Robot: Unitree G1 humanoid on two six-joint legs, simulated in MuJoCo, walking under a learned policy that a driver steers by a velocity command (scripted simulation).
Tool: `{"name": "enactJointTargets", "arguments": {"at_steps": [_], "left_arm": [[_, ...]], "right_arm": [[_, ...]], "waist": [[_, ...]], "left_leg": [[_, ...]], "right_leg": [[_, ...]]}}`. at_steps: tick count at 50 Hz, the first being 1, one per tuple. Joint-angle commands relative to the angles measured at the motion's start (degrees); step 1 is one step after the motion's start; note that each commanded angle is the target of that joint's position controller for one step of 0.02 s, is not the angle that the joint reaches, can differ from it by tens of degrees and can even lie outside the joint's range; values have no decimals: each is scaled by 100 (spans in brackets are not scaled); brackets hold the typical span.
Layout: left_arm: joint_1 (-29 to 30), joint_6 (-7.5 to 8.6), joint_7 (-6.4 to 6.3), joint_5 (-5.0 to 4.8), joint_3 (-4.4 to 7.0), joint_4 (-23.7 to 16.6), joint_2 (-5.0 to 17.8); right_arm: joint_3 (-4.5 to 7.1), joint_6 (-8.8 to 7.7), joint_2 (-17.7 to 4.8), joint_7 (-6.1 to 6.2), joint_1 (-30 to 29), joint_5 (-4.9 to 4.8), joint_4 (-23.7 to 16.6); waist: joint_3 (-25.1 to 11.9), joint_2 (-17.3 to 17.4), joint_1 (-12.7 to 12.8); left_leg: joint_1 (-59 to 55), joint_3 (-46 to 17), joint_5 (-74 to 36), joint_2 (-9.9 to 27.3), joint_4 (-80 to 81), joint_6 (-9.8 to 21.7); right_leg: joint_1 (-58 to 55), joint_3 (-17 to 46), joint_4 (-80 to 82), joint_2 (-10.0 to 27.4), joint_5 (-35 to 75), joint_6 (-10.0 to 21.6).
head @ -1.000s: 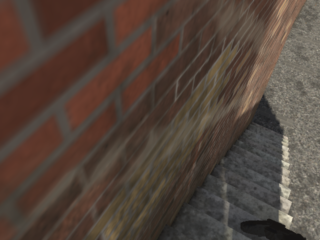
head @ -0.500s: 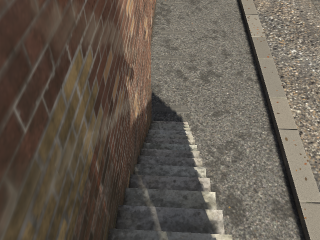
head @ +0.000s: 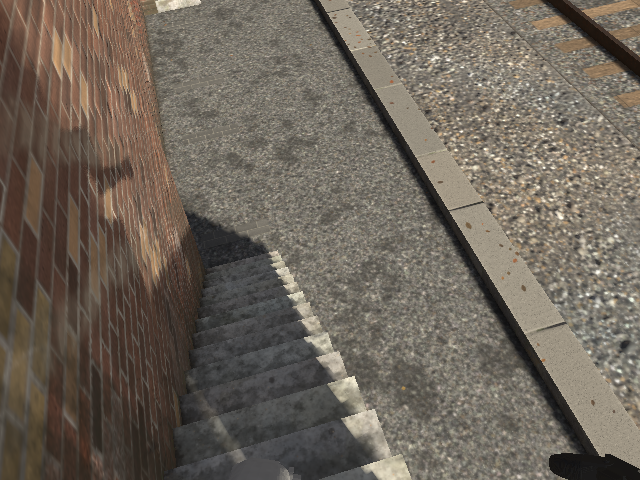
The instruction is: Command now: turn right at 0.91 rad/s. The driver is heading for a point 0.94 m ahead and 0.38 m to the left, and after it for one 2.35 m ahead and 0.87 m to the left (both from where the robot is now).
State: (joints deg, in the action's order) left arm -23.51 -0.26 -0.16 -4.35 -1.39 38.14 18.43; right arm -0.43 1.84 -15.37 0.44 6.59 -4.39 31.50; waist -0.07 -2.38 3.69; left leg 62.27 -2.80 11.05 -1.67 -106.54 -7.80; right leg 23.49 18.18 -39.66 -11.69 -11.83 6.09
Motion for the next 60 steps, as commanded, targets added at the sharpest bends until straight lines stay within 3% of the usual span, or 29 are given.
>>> {"name": "enactJointTargets", "arguments": {"at_steps": [1, 4, 9, 13, 15, 18, 19, 20, 21, 22, 24, 26, 29, 32, 33, 36, 39, 40, 42, 43, 44, 47, 49, 52, 53, 55, 58, 59, 60], "left_arm": [[1196, -370, 220, -465, 703, -300, 931], [1574, -526, 29, -232, 676, -555, 657], [1525, -723, -2, -60, 683, -482, 404], [1456, -574, 26, -9, 529, -231, -21], [1435, -424, 90, 99, 495, -185, -72], [1865, -110, 183, -147, 472, -277, -33], [1456, -100, -171, 874, 763, -397, 1158], [1682, 67, -192, 601, 900, -313, 861], [2520, 99, -361, 670, 691, -1417, 247], [2715, 175, -408, 675, 596, -1499, 45], [2405, 376, -398, 642, 333, -909, -562], [1441, 501, -424, 916, 260, -505, -702], [1105, 538, -223, 841, 232, -198, -444], [1449, 422, -65, 769, 9, -281, -489], [3151, 72, 36, 684, 161, -644, -537], [1928, -8, 198, 513, 264, -143, -263], [2460, 62, 99, 427, 153, -364, -359], [1142, 144, 107, 488, 222, 200, -319], [297, 213, -113, 650, 251, 124, -77], [37, 268, -192, 707, 526, 256, 713], [-273, 324, -185, 711, 581, 410, 537], [236, 397, -55, 922, 484, 575, 109], [268, 352, -9, 883, 477, 654, 66], [1106, 636, 71, 639, 420, 836, -273], [1223, 651, 104, 625, 389, 947, -281], [1244, 720, 204, 723, 414, 1195, -150], [608, 514, 183, 1090, 458, 1562, 204], [639, 353, 119, 1175, 534, 1640, 432], [786, 282, -46, 1112, 563, 1550, 664]], "right_arm": [[154, 557, -271, 293, -829, -556, -388], [143, 676, -369, 234, -652, -180, -98], [-14, 692, -263, -43, -766, -259, 265], [-128, 746, -124, -106, -322, -34, 659], [-59, 563, -209, -181, 620, 86, 1113], [370, 255, -797, -135, 1151, 176, 1279], [452, 197, -496, -382, 762, 1354, 1536], [281, 9, 125, -408, 2411, 1615, 1723], [412, -83, -293, -406, 2565, 1615, 1612], [584, -113, -627, -391, 2813, 1470, 1593], [706, -268, -690, -596, 2983, 1142, 1678], [508, -484, 16, -756, 2821, 1006, 1791], [404, -897, -51, -627, 1562, 785, 1376], [399, -1099, -230, -401, 2323, 836, 1781], [662, -596, -237, 97, 2266, 55, 1505], [752, -157, -557, 315, 2412, 243, 1624], [632, 48, -300, 273, 2272, 274, 1620], [672, -4, -332, 253, 1597, 194, 1561], [514, -264, 189, 102, 1265, 288, 1393], [434, -498, 222, 83, 669, 40, 742], [552, -583, -167, 152, 162, 182, 788], [602, -441, -198, 62, 189, 476, 905], [603, -199, -86, 15, 206, 389, 941], [384, -360, 227, -177, 75, 465, 790], [390, -353, 348, -260, 375, 323, 1069], [562, -252, 94, -242, 1135, 34, 1554], [572, -512, -112, -68, 1014, 393, 1953], [621, -467, -204, 138, 1696, 335, 2090], [717, -455, -815, 214, 2272, 533, 2378]], "waist": [[-954, -44, -481], [-996, -566, -521], [-363, -212, -270], [445, -336, -210], [456, -1087, -376], [438, -484, -516], [241, 3295, -171], [-487, 1934, -1141], [-55, 1931, -686], [94, 1341, -1053], [250, 798, -1296], [70, 1168, -717], [-136, 804, -355], [-280, 1121, -723], [-63, -143, -1375], [-310, 1342, -910], [357, 1192, -1021], [48, 1383, -389], [-316, -207, 231], [-634, -1397, 315], [-309, -438, 537], [397, 241, -65], [499, 72, -215], [600, 118, -769], [241, -2, -852], [336, -42, -991], [890, 260, -472], [540, -313, -606], [664, -494, -974]], "left_leg": [[-9, 212, 214, -53, 897, 115], [-278, 80, -104, 67, 1379, 242], [-958, -221, 662, 292, 1800, 388], [-2695, -28, 1727, 134, 4257, 630], [-4423, 134, 1842, -13, 5404, 884], [-5058, -276, 1126, -124, 8619, 1408], [-6764, -278, 97, -66, 7434, 613], [-6980, -1291, 268, 615, 8198, 370], [-6580, -3797, 314, 1834, 8622, 1814], [-7312, -4721, 1931, 2188, 9137, 2427], [-6838, -4468, 4168, 1902, 9271, 2251], [-5306, -3626, 3402, 1249, 8929, 2158], [-2403, -2158, 2086, 317, 9023, 2070], [-2528, -2141, 2092, 130, 8771, 1915], [-4102, -2675, 1740, 431, 8920, 2164], [-4708, -2637, 193, 668, 8110, 2095], [-4433, -2898, 433, 432, 7703, 2067], [-3077, -2706, -383, 310, 6963, 1873], [-1055, -1666, 1205, -473, 4273, 1648], [503, -1248, 2057, -534, 3989, 1598], [580, -1172, 1711, 6, 3607, 1553], [-43, -899, 882, 535, 3426, 1379], [-405, -623, 195, 495, 3140, 1359], [-3567, -326, -4612, 835, 6196, 1346], [-5060, 135, -5386, 499, 6211, 1264], [-5536, 708, -5449, 324, 5945, 1152], [-4261, 859, -3898, 447, 6700, 1313], [-4620, 523, -3005, 556, 6809, 1358], [-5065, 67, -2067, 673, 7737, 1494]], "right_leg": [[-1742, 1591, 430, 939, 3613, -351], [-2143, 1675, 235, 1188, 3900, -374], [-1338, 2016, 952, 1451, 932, -36], [-131, 1365, 2219, 1238, -804, 239], [386, 1002, 3090, 1207, -1115, 693], [-921, 1115, 3135, 1509, -1216, 1000], [1264, 1395, 2025, 1700, -2572, 805], [735, 217, 525, 1119, -1625, 639], [2222, -837, 18, 225, -2326, -118], [3686, -889, -657, 208, -2602, -604], [4616, -1010, -2101, 642, -2033, -820], [3939, -1379, -3831, 917, -1301, -666], [1743, -2264, -4234, 1201, -158, -940], [1295, -2434, -3424, 1141, -648, -1446], [1587, -1859, -1684, 918, -480, -1268], [733, -1483, -1809, 855, -186, -989], [-152, -1511, 845, 387, -1742, -972], [-2168, -1375, 54, 490, 39, -791], [-4559, -530, 831, 1650, -852, -418], [-5297, 1424, 671, 3103, 1557, 484], [-4858, 1863, 966, 3525, 2312, 820], [-3281, 585, 774, 3205, 2466, 528], [-2422, -300, 879, 2977, 3016, 333], [543, -2119, 1489, 1931, -736, -315], [1217, -2385, 1303, 1699, -1403, -305], [1112, -2722, 690, 1700, -1604, -243], [-1117, -2599, -230, 1906, 42, -327], [-1682, -2612, -932, 1830, 1184, -364], [-1914, -2322, -1872, 2001, 2903, -428]]}}
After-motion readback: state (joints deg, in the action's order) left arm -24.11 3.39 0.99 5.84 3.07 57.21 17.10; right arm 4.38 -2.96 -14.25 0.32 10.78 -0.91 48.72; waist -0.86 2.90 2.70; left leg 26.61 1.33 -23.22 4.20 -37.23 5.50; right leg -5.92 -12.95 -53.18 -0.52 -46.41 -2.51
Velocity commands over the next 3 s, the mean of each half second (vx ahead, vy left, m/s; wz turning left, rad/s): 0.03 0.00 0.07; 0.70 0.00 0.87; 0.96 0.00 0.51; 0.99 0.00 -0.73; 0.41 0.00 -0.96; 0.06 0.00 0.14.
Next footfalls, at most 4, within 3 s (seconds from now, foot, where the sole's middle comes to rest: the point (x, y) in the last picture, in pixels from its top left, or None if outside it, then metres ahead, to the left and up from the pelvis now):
0.40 left None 0.02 0.15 -0.76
0.82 right None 0.13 -0.07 -0.76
1.22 left None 0.28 0.28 -0.96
1.66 right None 0.59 0.24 -1.15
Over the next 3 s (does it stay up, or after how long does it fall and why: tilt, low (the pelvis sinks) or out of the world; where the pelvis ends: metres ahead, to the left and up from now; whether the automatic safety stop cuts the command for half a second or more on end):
stays up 1.21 0.43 -1.00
